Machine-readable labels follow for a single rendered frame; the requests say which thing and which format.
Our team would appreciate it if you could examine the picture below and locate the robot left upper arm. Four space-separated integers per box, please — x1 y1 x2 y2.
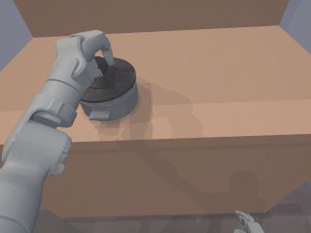
0 119 72 233

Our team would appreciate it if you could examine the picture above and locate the table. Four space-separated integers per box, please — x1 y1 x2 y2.
0 0 311 218

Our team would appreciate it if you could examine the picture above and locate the robot left forearm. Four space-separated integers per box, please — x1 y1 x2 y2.
1 34 95 164

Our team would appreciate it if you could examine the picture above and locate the robot left hand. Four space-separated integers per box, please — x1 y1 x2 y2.
76 30 114 78

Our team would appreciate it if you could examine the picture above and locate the lid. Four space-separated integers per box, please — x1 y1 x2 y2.
81 57 136 104

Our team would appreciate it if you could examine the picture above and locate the knob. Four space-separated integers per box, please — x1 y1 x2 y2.
94 56 108 74

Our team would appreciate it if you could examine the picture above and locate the robot right hand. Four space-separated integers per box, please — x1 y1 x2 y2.
233 211 264 233

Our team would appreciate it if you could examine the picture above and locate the pot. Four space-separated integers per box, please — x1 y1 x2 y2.
80 81 139 121

